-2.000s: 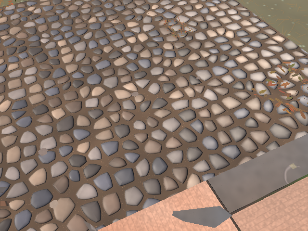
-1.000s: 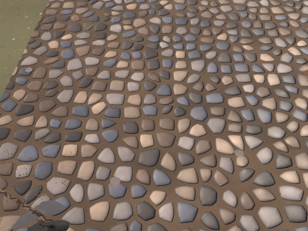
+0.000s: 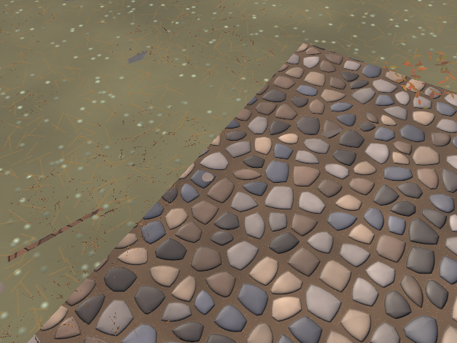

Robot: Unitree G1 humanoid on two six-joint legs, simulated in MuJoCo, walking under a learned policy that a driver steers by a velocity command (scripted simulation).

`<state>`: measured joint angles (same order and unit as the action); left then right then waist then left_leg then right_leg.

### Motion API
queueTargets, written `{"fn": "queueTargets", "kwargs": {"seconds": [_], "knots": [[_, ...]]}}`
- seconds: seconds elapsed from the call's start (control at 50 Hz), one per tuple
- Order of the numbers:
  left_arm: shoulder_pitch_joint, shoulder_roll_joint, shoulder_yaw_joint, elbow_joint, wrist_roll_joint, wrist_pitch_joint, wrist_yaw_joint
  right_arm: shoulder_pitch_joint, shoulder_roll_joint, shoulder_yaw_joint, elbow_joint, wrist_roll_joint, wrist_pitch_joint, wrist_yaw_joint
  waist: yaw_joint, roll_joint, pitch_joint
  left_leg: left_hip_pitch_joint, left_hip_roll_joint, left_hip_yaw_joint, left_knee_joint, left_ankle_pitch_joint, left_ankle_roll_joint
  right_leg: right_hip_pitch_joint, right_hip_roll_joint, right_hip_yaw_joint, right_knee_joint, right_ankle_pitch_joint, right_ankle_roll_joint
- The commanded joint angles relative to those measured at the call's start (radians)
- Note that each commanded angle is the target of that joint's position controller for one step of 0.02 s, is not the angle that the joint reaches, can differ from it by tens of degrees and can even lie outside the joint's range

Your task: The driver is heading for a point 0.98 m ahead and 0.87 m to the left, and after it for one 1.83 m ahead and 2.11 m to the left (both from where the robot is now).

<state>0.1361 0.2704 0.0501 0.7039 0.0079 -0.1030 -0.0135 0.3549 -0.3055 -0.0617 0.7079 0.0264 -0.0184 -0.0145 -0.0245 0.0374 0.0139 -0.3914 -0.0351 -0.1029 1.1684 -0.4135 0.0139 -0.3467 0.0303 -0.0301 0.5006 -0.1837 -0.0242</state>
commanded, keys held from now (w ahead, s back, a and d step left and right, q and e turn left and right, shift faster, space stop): w+q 1.00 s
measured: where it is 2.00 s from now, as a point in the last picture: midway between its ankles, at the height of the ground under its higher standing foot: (79, 223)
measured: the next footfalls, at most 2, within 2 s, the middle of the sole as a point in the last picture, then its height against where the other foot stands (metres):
left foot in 0.40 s outside the picture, level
right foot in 0.86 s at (212, 278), level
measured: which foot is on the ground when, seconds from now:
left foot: up 0.00-0.38, down 0.40-0.88, up 0.90-1.00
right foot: down 0.00-0.40, up 0.42-0.84, down 0.86-1.00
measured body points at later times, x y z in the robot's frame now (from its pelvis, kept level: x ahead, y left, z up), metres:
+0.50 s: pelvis +0.26 +0.07 -0.01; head +0.31 +0.10 +0.44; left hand +0.26 +0.37 -0.13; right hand +0.52 -0.13 -0.09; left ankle +0.31 +0.16 -0.73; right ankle +0.17 -0.11 -0.63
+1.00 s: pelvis +0.55 +0.12 +0.00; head +0.57 +0.13 +0.45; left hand +0.53 +0.43 -0.09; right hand +0.78 -0.06 -0.11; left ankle +0.41 +0.19 -0.64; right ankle +0.65 +0.06 -0.73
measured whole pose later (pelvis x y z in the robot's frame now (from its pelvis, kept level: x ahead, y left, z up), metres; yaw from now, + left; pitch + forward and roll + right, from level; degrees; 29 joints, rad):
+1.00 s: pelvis +0.55 +0.12 +0.00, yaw +35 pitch +1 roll -1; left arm 0.16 0.27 0.05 0.72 0.01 -0.09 -0.02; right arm 0.33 -0.31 -0.07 0.69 0.03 -0.01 -0.01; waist -0.02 0.04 0.02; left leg -0.43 -0.02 -0.09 1.19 -0.40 0.01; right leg -0.32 0.02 -0.04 0.50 -0.19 -0.02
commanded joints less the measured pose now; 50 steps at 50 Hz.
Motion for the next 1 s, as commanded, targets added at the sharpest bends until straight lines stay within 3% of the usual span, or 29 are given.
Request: {"fn": "queueTargets", "kwargs": {"seconds": [0.02, 0.06, 0.1, 0.16, 0.22, 0.3, 0.34, 0.36, 0.38, 0.4, 0.42, 0.44, 0.46, 0.48, 0.5, 0.52, 0.54, 0.58, 0.68, 0.76, 0.8, 0.84, 0.86, 0.88, 0.9, 0.92, 0.94, 0.96, 1.0], "knots": [[0.072, 0.096, 0.028, -0.017, 0.007, -0.003, 0.008, -0.057, -0.101, -0.035, -0.109, 0.0, -0.009, 0.007, 0.047, -0.148, -0.004, -0.298, 0.131, -0.026, 0.024, 0.087, -0.006, 0.255, -0.289, 0.314, -0.285, -0.009, -0.147], [0.075, 0.108, 0.035, 0.003, -0.002, -0.013, 0.006, -0.068, -0.061, -0.026, -0.118, 0.002, 0.001, 0.011, 0.04, -0.143, 0.007, -0.298, 0.143, -0.007, -0.02, 0.113, -0.012, 0.226, -0.286, 0.228, -0.323, 0.076, -0.162], [0.083, 0.136, 0.045, 0.023, -0.003, -0.017, 0.007, -0.106, -0.047, -0.021, -0.136, -0.005, 0.003, 0.013, 0.04, -0.119, 0.016, -0.332, 0.152, -0.004, -0.091, 0.173, -0.021, 0.238, -0.297, 0.164, -0.343, 0.165, -0.177], [0.081, 0.159, 0.05, 0.042, -0.004, -0.01, 0.009, -0.159, -0.038, -0.015, -0.142, -0.004, -0.006, 0.027, 0.054, -0.103, 0.017, -0.321, 0.15, 0.021, -0.247, 0.332, -0.021, 0.268, -0.274, 0.045, -0.347, 0.257, -0.158], [0.114, 0.181, 0.052, 0.066, -0.01, 0.001, 0.014, -0.268, -0.019, -0.004, -0.168, -0.004, -0.017, 0.048, 0.097, -0.09, 0.044, -0.277, 0.132, 0.08, -0.411, 0.444, -0.006, 0.29, -0.262, -0.045, -0.344, 0.28, -0.134], [0.165, 0.219, 0.062, 0.096, -0.029, 0.025, 0.015, -0.353, -0.029, -0.007, -0.212, 0.001, -0.017, 0.071, 0.108, -0.093, 0.071, -0.262, 0.105, 0.132, -0.523, 0.373, 0.033, 0.401, -0.302, -0.098, -0.299, 0.395, -0.111], [0.162, 0.25, 0.071, 0.097, -0.038, 0.038, 0.022, -0.318, -0.063, -0.024, -0.217, -0.006, -0.012, 0.074, 0.066, -0.126, 0.028, -0.165, 0.046, 0.185, -0.542, 0.266, 0.073, 0.445, -0.306, -0.136, -0.181, 0.717, -0.092], [0.159, 0.265, 0.076, 0.096, -0.042, 0.045, 0.027, -0.246, -0.094, -0.041, -0.205, -0.009, -0.007, 0.072, 0.017, -0.139, -0.021, -0.061, 0.007, 0.208, -0.551, 0.223, 0.1, 0.447, -0.301, -0.155, -0.058, 0.868, -0.082], [0.145, 0.26, 0.073, 0.09, -0.045, 0.051, 0.032, -0.095, -0.136, -0.068, -0.167, -0.006, -0.003, 0.065, -0.072, -0.12, -0.098, 0.152, -0.032, 0.216, -0.613, 0.276, 0.137, 0.376, -0.276, -0.183, 0.134, 0.89, -0.057], [0.154, 0.223, 0.056, 0.076, -0.027, 0.047, 0.036, 0.083, -0.204, -0.101, -0.122, -0.002, 0.008, 0.045, -0.152, -0.047, -0.189, 0.468, 0.029, 0.082, -0.631, 0.294, 0.187, 0.143, -0.241, -0.182, 0.419, 0.642, -0.017], [0.246, 0.073, 0.007, 0.012, 0.016, 0.025, 0.02, 0.049, -0.32, -0.114, -0.127, 0.008, 0.001, 0.036, -0.02, 0.237, -0.268, 0.79, 0.3, -0.482, -0.697, 0.144, 0.366, -0.319, -0.042, -0.124, 0.78, -0.338, 0.042], [0.154, 0.145, 0.013, 0.001, -0.013, -0.012, 0.006, 0.088, -0.242, -0.089, -0.158, 0.001, -0.016, 0.041, -0.095, 0.136, -0.409, 0.836, 0.368, -0.731, -0.839, 0.001, 0.411, -0.424, -0.016, 0.111, 0.898, -0.412, 0.033], [0.054, 0.193, 0.027, -0.033, -0.05, -0.031, -0.003, 0.057, -0.188, -0.07, -0.142, -0.009, -0.031, 0.045, -0.107, 0.083, -0.263, 0.741, 0.338, -0.586, -0.868, 0.068, 0.355, -0.499, -0.063, 0.123, 0.88, -0.311, 0.017], [0.04, 0.178, 0.019, -0.038, -0.043, -0.041, 0.001, 0.002, -0.168, -0.063, -0.139, -0.007, -0.038, 0.045, -0.062, 0.012, -0.168, 0.591, 0.295, -0.467, -0.872, 0.162, 0.322, -0.465, -0.103, 0.118, 0.789, -0.224, 0.01], [0.043, 0.176, 0.022, -0.026, -0.017, -0.042, 0.007, -0.067, -0.142, -0.054, -0.147, -0.009, -0.04, 0.043, -0.017, -0.024, -0.11, 0.456, 0.257, -0.381, -0.881, 0.274, 0.297, -0.403, -0.131, 0.115, 0.703, -0.179, 0.019], [0.064, 0.183, 0.028, -0.02, -0.006, -0.033, 0.008, -0.11, -0.12, -0.044, -0.161, -0.021, -0.041, 0.039, 0.019, -0.006, -0.086, 0.361, 0.229, -0.325, -0.901, 0.368, 0.288, -0.333, -0.15, 0.122, 0.658, -0.146, 0.027], [0.079, 0.181, 0.029, -0.017, -0.002, -0.021, 0.006, -0.129, -0.119, -0.043, -0.164, -0.026, -0.042, 0.036, 0.039, 0.007, -0.077, 0.301, 0.218, -0.308, -0.921, 0.414, 0.292, -0.293, -0.151, 0.119, 0.628, -0.131, 0.041], [0.077, 0.152, 0.023, -0.016, 0.008, -0.003, 0.007, -0.126, -0.126, -0.044, -0.148, -0.019, -0.047, 0.026, 0.05, -0.002, -0.056, 0.21, 0.2, -0.247, -0.939, 0.499, 0.299, -0.263, -0.144, 0.095, 0.548, -0.101, 0.074], [-0.117, 0.088, -0.004, -0.065, 0.006, 0.001, 0.0, -0.062, -0.16, -0.054, -0.104, -0.009, -0.037, 0.0, -0.017, 0.023, -0.001, 0.096, 0.111, -0.144, -0.931, 0.384, 0.227, -0.178, -0.074, 0.073, 0.172, 0.225, 0.103], [-0.184, 0.124, 0.008, -0.091, -0.014, -0.01, -0.012, 0.002, -0.158, -0.056, -0.066, 0.002, -0.03, -0.002, -0.041, 0.046, -0.001, 0.154, 0.144, -0.235, -0.868, 0.27, 0.197, -0.116, -0.043, 0.109, 0.038, 0.26, 0.084], [-0.164, 0.149, 0.021, -0.091, -0.016, -0.016, -0.015, 0.004, -0.151, -0.056, -0.059, 0.002, -0.025, -0.005, -0.022, 0.071, -0.004, 0.21, 0.168, -0.296, -0.805, 0.261, 0.183, -0.092, -0.042, 0.123, 0.013, 0.176, 0.06], [-0.059, 0.166, 0.039, -0.066, -0.015, -0.023, -0.01, -0.011, -0.128, -0.05, -0.061, -0.002, -0.018, -0.005, 0.036, 0.091, -0.033, 0.212, 0.143, -0.311, -0.713, 0.293, 0.151, 0.046, -0.036, 0.096, -0.033, 0.114, 0.02], [0.047, 0.198, 0.054, -0.052, -0.002, -0.028, -0.004, -0.008, -0.078, -0.032, -0.069, -0.008, -0.019, -0.001, 0.087, 0.059, -0.121, 0.165, 0.089, -0.263, -0.546, 0.293, 0.117, 0.232, -0.104, 0.144, -0.032, 0.098, -0.024], [0.173, 0.275, 0.072, -0.042, 0.021, -0.027, 0.005, 0.068, -0.014, -0.011, -0.09, -0.003, -0.023, 0.0, 0.097, -0.133, -0.275, -0.09, -0.023, -0.137, -0.219, 0.079, 0.046, 0.579, -0.323, 0.432, -0.053, -0.015, -0.135], [0.24, 0.279, 0.079, -0.009, 0.004, -0.013, -0.007, 0.127, -0.037, -0.007, -0.107, 0.014, -0.03, -0.003, 0.082, -0.379, -0.342, -0.324, -0.044, -0.075, 0.032, -0.195, 0.013, 0.701, -0.46, 0.827, -0.175, -0.314, -0.229], [0.193, 0.193, 0.057, -0.027, -0.009, -0.008, -0.007, 0.074, -0.129, -0.029, -0.089, 0.02, -0.026, -0.004, 0.098, -0.243, -0.213, -0.406, 0.016, -0.097, 0.132, -0.122, 0.001, 0.605, -0.436, 0.779, -0.218, -0.457, -0.199], [0.149, 0.157, 0.046, -0.033, -0.007, 0.001, -0.002, -0.014, -0.154, -0.037, -0.101, 0.009, -0.019, -0.004, 0.103, -0.167, -0.113, -0.412, 0.05, -0.057, 0.147, -0.044, -0.003, 0.489, -0.399, 0.623, -0.221, -0.376, -0.162], [0.105, 0.136, 0.037, -0.032, 0.0, 0.006, 0.0, -0.057, -0.145, -0.038, -0.11, -0.002, -0.016, -0.003, 0.086, -0.123, -0.048, -0.38, 0.079, -0.04, 0.11, 0.018, -0.005, 0.374, -0.355, 0.497, -0.238, -0.239, -0.148], [0.07, 0.106, 0.028, -0.019, 0.008, 0.003, 0.006, -0.064, -0.109, -0.039, -0.113, 0.0, -0.008, 0.005, 0.049, -0.156, -0.002, -0.304, 0.128, -0.03, 0.039, 0.084, -0.003, 0.252, -0.296, 0.336, -0.283, -0.08, -0.133]]}}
